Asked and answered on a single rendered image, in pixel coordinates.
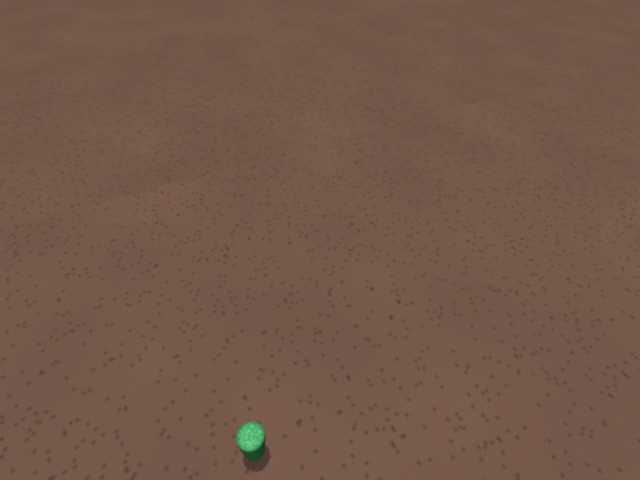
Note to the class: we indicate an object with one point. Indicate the cup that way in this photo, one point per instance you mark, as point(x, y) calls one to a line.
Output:
point(250, 439)

